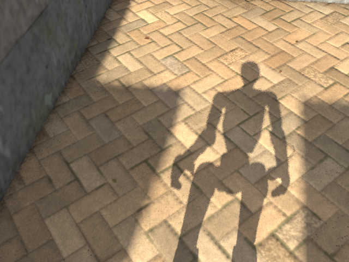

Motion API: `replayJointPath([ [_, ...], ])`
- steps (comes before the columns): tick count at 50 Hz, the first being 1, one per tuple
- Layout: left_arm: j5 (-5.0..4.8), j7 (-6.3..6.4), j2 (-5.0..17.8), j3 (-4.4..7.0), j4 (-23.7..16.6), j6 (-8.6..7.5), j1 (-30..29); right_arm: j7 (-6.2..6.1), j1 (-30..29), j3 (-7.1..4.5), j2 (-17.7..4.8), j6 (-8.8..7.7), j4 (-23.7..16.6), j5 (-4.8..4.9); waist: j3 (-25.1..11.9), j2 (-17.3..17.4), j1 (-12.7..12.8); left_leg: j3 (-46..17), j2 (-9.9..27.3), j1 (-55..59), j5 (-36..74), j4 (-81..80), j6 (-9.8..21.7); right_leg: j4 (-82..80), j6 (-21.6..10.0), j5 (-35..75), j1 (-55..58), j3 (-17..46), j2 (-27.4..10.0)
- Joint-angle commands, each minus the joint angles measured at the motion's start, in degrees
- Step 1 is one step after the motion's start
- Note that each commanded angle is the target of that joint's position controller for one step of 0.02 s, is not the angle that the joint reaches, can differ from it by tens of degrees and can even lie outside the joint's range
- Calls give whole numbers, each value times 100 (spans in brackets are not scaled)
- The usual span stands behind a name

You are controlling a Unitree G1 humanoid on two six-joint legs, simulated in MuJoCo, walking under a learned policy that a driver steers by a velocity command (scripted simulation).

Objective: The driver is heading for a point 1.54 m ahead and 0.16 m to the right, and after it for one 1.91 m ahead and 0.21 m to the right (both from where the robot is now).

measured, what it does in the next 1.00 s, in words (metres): stands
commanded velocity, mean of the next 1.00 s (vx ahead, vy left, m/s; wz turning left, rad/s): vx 0.00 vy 0.00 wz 0.00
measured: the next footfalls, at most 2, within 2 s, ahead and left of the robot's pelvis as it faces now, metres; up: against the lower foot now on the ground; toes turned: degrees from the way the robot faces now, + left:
right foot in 1.74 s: +0.26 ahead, -0.08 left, +0.00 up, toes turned -1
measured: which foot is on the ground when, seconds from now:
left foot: down 0.00-1.00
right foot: down 0.00-1.00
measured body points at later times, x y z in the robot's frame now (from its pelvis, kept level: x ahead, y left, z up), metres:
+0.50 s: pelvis +0.00 +0.01 +0.00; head +0.00 +0.01 +0.45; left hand +0.05 +0.26 -0.13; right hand +0.06 -0.23 -0.14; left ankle +0.00 +0.13 -0.75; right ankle +0.02 -0.12 -0.75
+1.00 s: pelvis +0.00 +0.01 +0.00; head +0.00 +0.01 +0.45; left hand +0.00 +0.26 -0.14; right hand +0.01 -0.23 -0.15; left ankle +0.00 +0.13 -0.75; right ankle +0.02 -0.12 -0.75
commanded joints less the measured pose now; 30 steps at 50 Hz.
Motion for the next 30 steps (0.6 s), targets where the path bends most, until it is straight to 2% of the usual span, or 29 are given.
replayJointPath([
  [1,1,19,548,151,-278,-62,173,-12,95,-124,-530,-66,-220,-1,44,-93,13,-299,407,-45,790,-259,-80,-617,-202,-434,-146,637,-590],
  [22,2,68,552,163,342,1,387,-25,208,-151,-502,-85,265,11,136,-51,38,-305,418,9,789,-506,-30,-689,-132,-270,-19,538,-592],
  [23,116,75,665,203,397,-33,455,-26,323,-206,-641,-75,350,60,80,-65,44,-374,500,-47,960,-462,17,-601,-193,41,58,450,-567],
  [26,85,83,594,196,527,-53,496,-31,324,-208,-582,-61,420,53,22,-11,37,-358,490,-99,891,-477,34,-575,-208,230,159,437,-605],
  [30,78,97,586,193,685,-22,507,-37,365,-212,-539,-25,558,41,154,-4,41,-372,464,-174,659,-565,36,-669,-204,-7,99,441,-618],
])
Velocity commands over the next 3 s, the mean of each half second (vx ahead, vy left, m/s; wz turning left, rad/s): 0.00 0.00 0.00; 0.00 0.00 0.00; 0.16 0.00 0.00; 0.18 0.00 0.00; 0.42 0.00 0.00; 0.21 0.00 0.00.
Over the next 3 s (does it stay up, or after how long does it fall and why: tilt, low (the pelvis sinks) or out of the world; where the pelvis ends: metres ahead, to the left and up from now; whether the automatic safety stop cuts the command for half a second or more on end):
stays up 0.54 0.02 -0.01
